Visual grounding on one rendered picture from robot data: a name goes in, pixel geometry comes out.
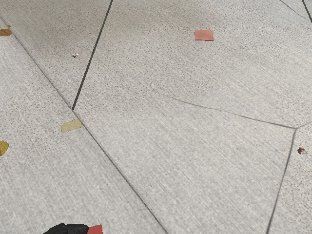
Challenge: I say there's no robot left hand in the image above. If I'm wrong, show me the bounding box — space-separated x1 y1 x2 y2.
43 223 89 234

